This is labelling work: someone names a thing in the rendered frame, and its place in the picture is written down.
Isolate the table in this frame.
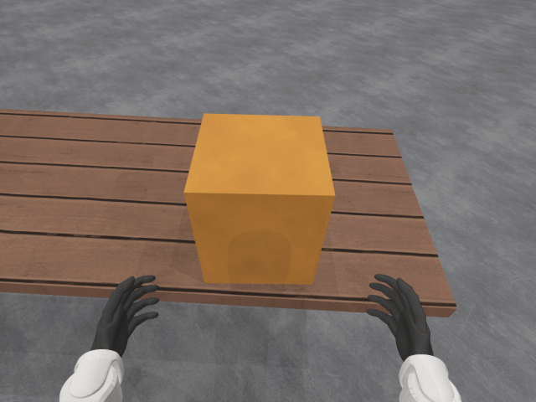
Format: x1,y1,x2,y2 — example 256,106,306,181
0,109,457,317

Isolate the right robot forearm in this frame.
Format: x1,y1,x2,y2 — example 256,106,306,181
399,354,461,402

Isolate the robot left hand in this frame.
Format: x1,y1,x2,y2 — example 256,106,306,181
90,276,159,357

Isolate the left robot forearm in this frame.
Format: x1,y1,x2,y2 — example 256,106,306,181
59,349,124,402

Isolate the carton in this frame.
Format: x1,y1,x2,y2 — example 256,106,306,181
184,113,335,285

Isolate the robot right hand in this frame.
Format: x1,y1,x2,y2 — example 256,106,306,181
366,274,434,361

